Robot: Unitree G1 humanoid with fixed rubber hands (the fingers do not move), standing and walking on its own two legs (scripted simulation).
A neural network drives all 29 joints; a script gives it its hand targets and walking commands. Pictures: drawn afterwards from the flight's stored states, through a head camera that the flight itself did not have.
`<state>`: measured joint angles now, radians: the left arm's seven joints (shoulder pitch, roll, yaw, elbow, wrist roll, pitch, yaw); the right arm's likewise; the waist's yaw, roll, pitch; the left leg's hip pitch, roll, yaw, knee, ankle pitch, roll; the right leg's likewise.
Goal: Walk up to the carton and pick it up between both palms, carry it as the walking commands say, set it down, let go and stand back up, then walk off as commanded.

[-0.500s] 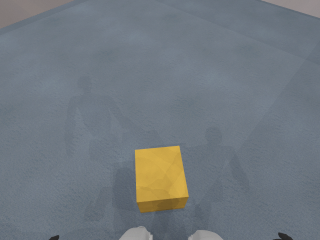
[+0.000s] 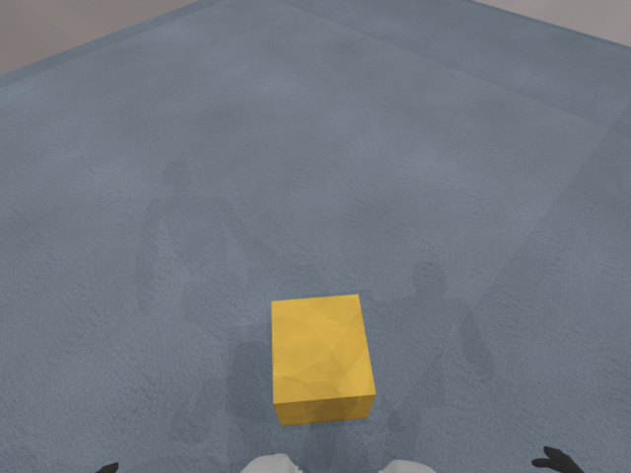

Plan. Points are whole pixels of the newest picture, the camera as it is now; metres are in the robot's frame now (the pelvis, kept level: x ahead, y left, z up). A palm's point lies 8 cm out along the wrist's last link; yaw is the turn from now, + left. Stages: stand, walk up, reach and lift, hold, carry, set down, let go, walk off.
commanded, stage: walk up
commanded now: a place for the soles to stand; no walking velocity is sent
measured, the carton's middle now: (319, 360) +0.48 +0.02 -0.63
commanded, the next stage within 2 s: none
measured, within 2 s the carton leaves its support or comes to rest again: neither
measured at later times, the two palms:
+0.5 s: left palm out of the picture +0.07 +0.31 -0.10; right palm out of the picture +0.09 -0.31 -0.10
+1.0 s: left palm out of the picture +0.07 +0.31 -0.10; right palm out of the picture +0.10 -0.31 -0.10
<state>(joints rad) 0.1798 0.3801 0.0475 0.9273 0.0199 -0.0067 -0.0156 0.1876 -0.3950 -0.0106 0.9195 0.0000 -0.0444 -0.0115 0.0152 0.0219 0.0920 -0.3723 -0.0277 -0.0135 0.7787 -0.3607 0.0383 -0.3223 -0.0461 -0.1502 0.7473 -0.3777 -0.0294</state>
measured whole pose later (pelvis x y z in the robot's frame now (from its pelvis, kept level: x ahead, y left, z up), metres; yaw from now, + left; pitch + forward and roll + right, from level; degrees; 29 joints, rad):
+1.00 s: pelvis +0.00 -0.01 +0.00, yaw +1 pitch -2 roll -1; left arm 0.17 0.38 0.05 0.94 0.02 0.00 -0.02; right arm 0.18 -0.39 -0.01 0.92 0.00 -0.05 -0.02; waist 0.02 0.02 0.08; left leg -0.37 -0.03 -0.03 0.76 -0.35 0.03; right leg -0.32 -0.04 -0.15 0.73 -0.38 -0.03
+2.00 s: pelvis +0.00 -0.02 +0.00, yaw +2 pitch -2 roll +0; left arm 0.16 0.38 0.05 0.96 0.01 0.00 -0.02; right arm 0.19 -0.39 -0.01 0.92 0.00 -0.06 -0.02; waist 0.02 0.02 0.07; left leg -0.36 -0.03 -0.05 0.74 -0.34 0.02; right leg -0.31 -0.03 -0.16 0.73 -0.38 -0.05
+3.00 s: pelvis +0.00 -0.02 +0.00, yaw +3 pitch -2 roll +0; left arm 0.16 0.38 0.05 0.96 0.01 0.00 -0.03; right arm 0.19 -0.39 -0.01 0.92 0.00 -0.06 -0.02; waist 0.02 0.02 0.07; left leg -0.36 -0.04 -0.05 0.74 -0.34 0.02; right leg -0.31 -0.04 -0.16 0.73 -0.38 -0.04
